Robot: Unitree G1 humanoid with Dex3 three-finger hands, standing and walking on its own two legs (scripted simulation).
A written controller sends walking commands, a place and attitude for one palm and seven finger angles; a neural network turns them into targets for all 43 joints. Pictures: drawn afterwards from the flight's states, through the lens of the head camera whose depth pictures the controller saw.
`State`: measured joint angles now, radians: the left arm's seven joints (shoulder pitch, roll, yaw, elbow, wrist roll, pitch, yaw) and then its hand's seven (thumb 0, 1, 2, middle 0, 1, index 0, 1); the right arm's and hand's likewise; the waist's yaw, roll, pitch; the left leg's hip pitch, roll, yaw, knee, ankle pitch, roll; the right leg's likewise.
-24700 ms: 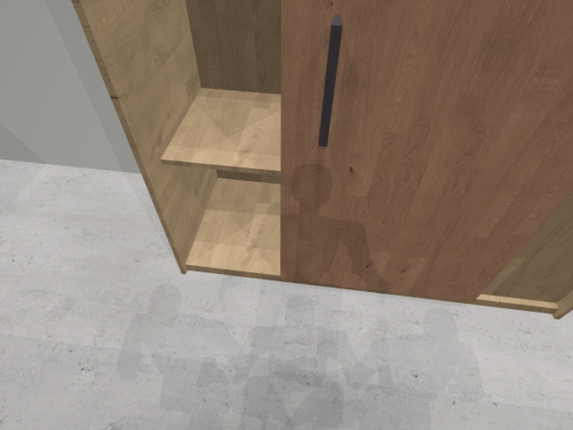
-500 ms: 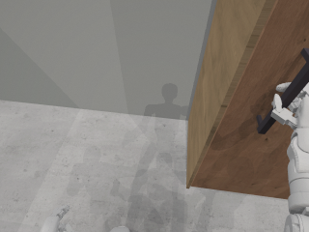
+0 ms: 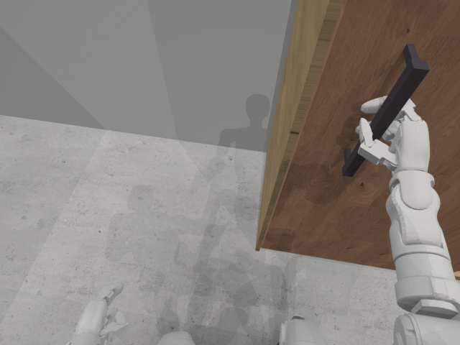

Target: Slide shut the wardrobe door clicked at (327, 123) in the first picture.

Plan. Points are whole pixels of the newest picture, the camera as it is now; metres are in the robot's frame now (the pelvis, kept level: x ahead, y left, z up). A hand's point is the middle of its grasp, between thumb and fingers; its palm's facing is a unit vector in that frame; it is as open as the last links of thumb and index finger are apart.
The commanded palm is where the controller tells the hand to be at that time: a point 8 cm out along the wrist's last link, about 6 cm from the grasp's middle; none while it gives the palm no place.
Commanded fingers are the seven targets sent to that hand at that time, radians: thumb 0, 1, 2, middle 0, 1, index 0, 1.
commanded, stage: stop walking and hold the door there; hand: right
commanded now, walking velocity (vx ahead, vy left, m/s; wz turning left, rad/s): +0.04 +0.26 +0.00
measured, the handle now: (373, 121) +0.47 -0.18 +0.12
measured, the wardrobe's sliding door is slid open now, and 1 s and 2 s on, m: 0.00 0.00 0.00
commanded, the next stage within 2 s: loosen the grip on the handle in 0.88 s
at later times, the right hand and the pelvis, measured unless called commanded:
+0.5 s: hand (368, 143) +0.42 -0.16 +0.12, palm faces -0.04 +0.99 -0.17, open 5.8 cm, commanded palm +0.40 -0.22 +0.12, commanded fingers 0.00 -0.90 -0.90 0.45 1.40 0.45 1.40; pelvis -0.01 -0.07 -0.01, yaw -1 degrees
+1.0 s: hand (368, 142) +0.42 -0.16 +0.12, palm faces -0.05 +0.99 -0.14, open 5.9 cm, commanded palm +0.39 -0.21 +0.12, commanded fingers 0.00 -0.66 -0.78 0.45 1.40 0.45 1.40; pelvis -0.01 -0.07 +0.00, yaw +1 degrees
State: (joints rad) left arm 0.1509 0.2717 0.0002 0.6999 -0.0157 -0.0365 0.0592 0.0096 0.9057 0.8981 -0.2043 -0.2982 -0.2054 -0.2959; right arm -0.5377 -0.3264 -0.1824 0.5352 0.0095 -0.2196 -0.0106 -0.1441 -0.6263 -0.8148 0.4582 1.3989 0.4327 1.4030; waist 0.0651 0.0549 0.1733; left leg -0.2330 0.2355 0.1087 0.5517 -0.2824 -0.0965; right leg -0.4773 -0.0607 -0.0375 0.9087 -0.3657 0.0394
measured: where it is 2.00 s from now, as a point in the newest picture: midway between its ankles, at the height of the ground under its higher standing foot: outside the picture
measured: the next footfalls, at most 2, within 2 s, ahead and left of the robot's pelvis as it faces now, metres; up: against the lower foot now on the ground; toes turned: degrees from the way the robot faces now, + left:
right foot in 0.10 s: +0.03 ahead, -0.19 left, +0.00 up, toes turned +3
left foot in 0.36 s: +0.04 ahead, +0.01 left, +0.00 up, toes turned +4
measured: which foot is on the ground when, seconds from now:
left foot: down 0.00-0.08, up 0.10-0.34, down 0.36-1.00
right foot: up 0.00-0.08, down 0.10-1.00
